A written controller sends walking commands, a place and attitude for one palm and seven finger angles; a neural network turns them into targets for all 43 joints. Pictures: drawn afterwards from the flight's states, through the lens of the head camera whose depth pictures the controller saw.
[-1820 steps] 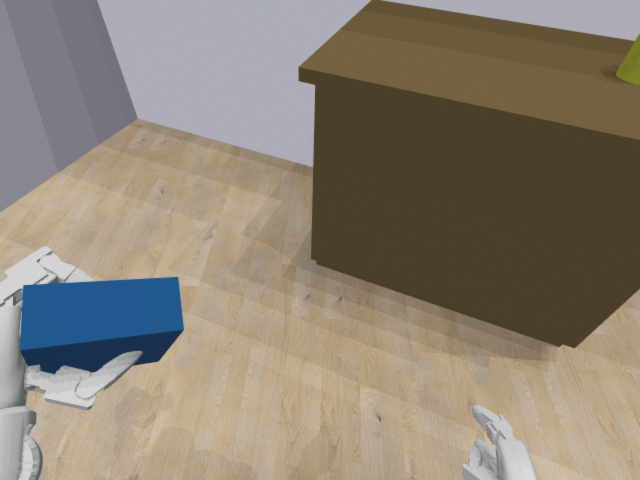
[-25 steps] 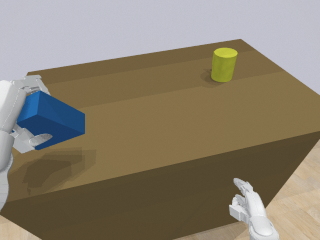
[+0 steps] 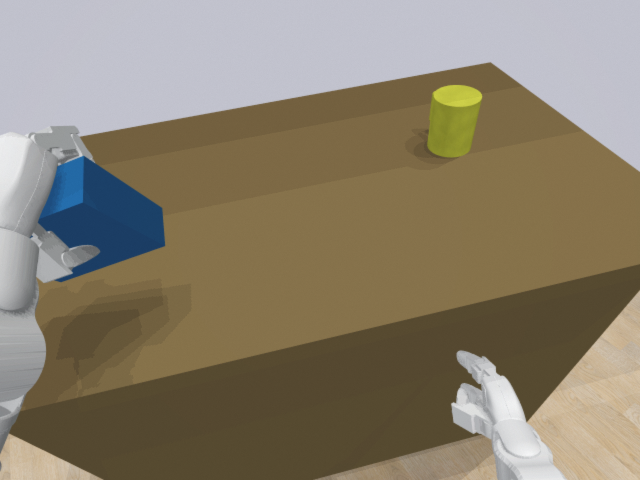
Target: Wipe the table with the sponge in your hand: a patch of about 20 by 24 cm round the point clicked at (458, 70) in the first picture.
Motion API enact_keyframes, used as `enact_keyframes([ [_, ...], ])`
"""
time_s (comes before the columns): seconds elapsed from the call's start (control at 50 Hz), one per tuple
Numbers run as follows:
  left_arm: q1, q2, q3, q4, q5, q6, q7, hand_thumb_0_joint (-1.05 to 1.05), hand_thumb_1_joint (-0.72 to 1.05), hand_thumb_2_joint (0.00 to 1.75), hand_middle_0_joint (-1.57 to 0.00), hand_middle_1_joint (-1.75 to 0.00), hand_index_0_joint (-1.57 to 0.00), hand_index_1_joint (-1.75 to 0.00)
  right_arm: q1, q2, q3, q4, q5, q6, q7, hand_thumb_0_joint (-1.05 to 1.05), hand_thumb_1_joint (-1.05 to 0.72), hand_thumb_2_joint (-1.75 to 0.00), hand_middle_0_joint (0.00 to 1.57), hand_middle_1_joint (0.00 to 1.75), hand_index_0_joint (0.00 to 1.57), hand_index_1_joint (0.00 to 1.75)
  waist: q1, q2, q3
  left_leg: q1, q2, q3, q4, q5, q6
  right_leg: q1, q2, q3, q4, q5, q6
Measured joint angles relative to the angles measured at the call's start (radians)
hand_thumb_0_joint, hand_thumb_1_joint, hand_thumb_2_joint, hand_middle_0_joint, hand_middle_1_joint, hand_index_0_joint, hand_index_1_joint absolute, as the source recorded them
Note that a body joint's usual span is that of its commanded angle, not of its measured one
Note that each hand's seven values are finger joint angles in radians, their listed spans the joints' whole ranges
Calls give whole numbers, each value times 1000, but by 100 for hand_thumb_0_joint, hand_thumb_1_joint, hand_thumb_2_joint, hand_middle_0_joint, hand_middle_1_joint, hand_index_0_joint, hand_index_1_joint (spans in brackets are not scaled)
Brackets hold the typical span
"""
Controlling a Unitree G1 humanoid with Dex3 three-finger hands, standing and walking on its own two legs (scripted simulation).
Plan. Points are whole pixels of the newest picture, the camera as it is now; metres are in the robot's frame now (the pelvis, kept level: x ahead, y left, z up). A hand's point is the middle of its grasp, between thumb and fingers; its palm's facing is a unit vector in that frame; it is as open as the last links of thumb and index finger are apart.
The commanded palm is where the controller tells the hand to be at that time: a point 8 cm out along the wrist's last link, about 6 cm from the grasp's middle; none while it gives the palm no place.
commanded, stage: turn the palm down, sponge in hand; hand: left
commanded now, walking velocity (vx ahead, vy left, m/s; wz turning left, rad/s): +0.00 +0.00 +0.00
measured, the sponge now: (85, 233) +0.27 +0.30 +0.21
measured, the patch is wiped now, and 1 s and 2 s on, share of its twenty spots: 0.00 0.00 0.00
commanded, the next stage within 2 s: move the sponge above the wiping area in 0.40 s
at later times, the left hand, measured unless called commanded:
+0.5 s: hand (126, 238) +0.26 +0.24 +0.22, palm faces +0.25 -0.11 -0.96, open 9.1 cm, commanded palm +0.20 +0.24 +0.30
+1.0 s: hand (144, 257) +0.26 +0.23 +0.19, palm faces +0.12 -0.03 -0.99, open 9.1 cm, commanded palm +0.21 +0.24 +0.29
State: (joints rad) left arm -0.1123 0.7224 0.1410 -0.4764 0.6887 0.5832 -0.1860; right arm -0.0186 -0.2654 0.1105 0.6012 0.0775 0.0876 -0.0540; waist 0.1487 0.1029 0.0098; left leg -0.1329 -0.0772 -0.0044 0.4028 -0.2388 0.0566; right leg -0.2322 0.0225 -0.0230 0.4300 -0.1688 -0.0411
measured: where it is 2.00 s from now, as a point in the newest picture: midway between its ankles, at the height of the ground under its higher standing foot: outside the picture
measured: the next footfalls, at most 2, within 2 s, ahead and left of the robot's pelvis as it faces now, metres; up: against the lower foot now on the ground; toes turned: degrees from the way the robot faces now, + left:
none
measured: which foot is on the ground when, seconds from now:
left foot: down 0.00-1.00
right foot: down 0.00-1.00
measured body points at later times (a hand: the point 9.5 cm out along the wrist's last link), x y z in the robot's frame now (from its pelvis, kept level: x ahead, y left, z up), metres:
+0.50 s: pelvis +0.00 -0.04 +0.00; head +0.00 -0.10 +0.44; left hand +0.24 +0.24 +0.27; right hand +0.28 -0.23 -0.07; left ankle -0.01 +0.08 -0.74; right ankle +0.04 -0.09 -0.74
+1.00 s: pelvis -0.03 -0.05 -0.01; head -0.04 -0.11 +0.44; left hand +0.25 +0.23 +0.25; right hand +0.24 -0.25 -0.09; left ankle -0.01 +0.08 -0.74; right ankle +0.04 -0.09 -0.74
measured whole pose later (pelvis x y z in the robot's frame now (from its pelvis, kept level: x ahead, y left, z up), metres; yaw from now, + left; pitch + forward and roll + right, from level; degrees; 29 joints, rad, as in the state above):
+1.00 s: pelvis -0.03 -0.05 -0.01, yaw -1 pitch -4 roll +2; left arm -0.15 0.69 -0.01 -0.20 0.76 0.45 -0.20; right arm -0.01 -0.29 0.07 0.64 0.06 0.03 -0.10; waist 0.11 0.12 0.02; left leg -0.17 -0.03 -0.01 0.49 -0.25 -0.01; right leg -0.28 0.07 -0.04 0.51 -0.18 -0.11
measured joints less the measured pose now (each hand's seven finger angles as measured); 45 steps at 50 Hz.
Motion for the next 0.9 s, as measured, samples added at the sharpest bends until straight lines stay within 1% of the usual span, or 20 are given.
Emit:
enact_keyframes([
  [0.04,27,-19,-15,-3,3,7,-1,0,-43,109,-83,-141,-83,-143,-3,-6,-1,-2,4,-4,0,1,-90,-90,20,30,20,30,2,0,5,-5,4,-1,3,-3,-4,-5,4,-1,3,-2,-5],
  [0.1,68,-46,-58,-22,6,-1,-3,0,-43,109,-83,-141,-83,-143,-5,-12,-9,-5,-4,-12,-6,1,-90,-90,20,30,20,30,2,-3,13,-2,8,-5,5,-7,-10,-4,8,-5,10,-10,-12],
  [0.14,90,-45,-86,-50,9,-9,-1,0,-43,109,-83,-141,-83,-143,-10,-15,-7,3,-12,-17,-9,1,-90,-90,20,30,20,30,8,-5,19,6,12,-1,8,-13,-14,-1,13,-2,19,-18,-18],
  [0.2,90,-23,-111,-70,25,-34,14,0,-43,109,-83,-141,-83,-143,-10,-14,-9,17,-24,-17,-11,1,-90,-90,20,30,21,30,13,-4,17,24,17,-3,6,-19,-21,12,17,-4,26,-28,-26],
  [0.24,72,-1,-103,-67,30,-39,25,0,-43,109,-83,-140,-84,-142,-11,-12,-5,23,-24,-17,-7,1,-90,-90,20,30,22,30,16,0,14,33,22,-1,3,-21,-26,20,23,-2,25,-31,-32],
  [0.3,30,22,-67,-27,33,-36,38,0,-43,109,-83,-140,-84,-142,-11,-5,-7,26,-18,-7,-4,1,-90,-90,20,30,22,30,10,7,1,37,28,-5,-2,-20,-35,24,28,-6,20,-29,-38],
  [0.36,5,18,-22,20,22,-16,35,0,-43,109,-83,-141,-83,-143,-18,-5,-9,21,-3,-1,-2,1,-90,-90,20,30,21,30,0,16,-7,26,35,-5,2,-19,-42,17,36,-7,15,-23,-44],
  [0.42,23,-1,-6,39,9,2,18,0,-43,109,-83,-141,-83,-143,-17,-12,-15,5,7,-1,-2,1,-90,-90,20,30,21,30,-12,22,-10,10,40,-6,11,-18,-47,2,40,-10,20,-20,-48],
  [0.46,52,-20,-18,36,1,4,8,0,-43,109,-83,-141,-83,-143,-16,-19,-19,-2,8,-5,-5,1,-90,-90,20,30,21,30,-17,23,-9,1,43,-6,22,-20,-50,-7,43,-10,28,-20,-52],
  [0.52,103,-37,-57,10,-3,-9,-5,0,-43,109,-83,-141,-83,-143,-15,-27,-25,-5,4,-14,-13,1,-90,-90,20,30,20,30,-19,16,-1,-5,45,-3,36,-25,-55,-16,45,-9,47,-26,-57],
  [0.58,117,-22,-102,1,11,-42,1,0,-43,109,-83,-141,-83,-143,-16,-33,-33,6,-12,-24,-24,1,-90,-90,20,30,20,30,-12,4,7,-3,48,-1,52,-31,-61,-17,49,-7,66,-33,-64],
  [0.64,73,9,-122,48,34,-69,20,0,-43,109,-83,-141,-84,-143,-18,-38,-39,24,-17,-31,-31,1,-90,-90,20,30,20,30,-3,-1,13,5,51,-2,57,-30,-67,-9,52,-9,70,-32,-72],
  [0.68,23,21,-116,101,44,-79,36,0,-43,109,-83,-140,-84,-142,-20,-40,-44,34,-16,-35,-32,1,-90,-90,20,30,20,30,-1,1,14,7,53,-5,56,-26,-70,-4,52,-12,67,-26,-74],
  [0.72,-19,25,-94,150,45,-78,43,0,-43,109,-83,-141,-84,-142,-22,-40,-45,41,-10,-37,-33,1,-90,-90,20,29,20,30,-4,5,12,5,53,-6,52,-19,-72,-5,52,-14,62,-20,-75],
  [0.8,-62,17,-54,223,40,-72,30,0,-43,109,-83,-141,-83,-143,-19,-36,-46,36,-3,-40,-35,1,-90,-90,20,30,20,30,-20,17,1,-14,54,-11,57,-11,-73,-18,52,-19,55,-8,-73],
  [0.84,-61,3,-54,240,40,-71,17,0,-43,109,-83,-141,-83,-143,-14,-34,-45,32,3,-45,-35,1,-90,-90,20,30,20,30,-27,23,-2,-25,55,-12,63,-10,-71,-25,53,-20,54,-3,-72],
  [0.9,-49,-22,-87,258,45,-86,-3,0,-43,109,-83,-141,-83,-143,-2,-33,-44,27,2,-50,-38,1,-90,-90,20,30,20,30,-35,25,-2,-37,52,-13,72,-10,-69,-35,50,-22,59,-1,-68],
])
